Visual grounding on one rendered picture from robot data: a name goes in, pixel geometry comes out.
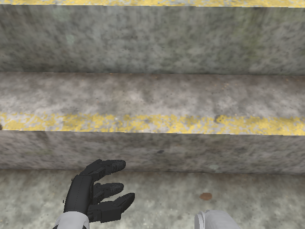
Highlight left robot forearm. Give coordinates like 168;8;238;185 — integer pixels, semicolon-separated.
52;211;90;229

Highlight right robot thigh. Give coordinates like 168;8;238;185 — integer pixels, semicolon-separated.
194;209;241;229

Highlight robot left hand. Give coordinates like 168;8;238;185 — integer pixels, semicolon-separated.
63;158;135;223

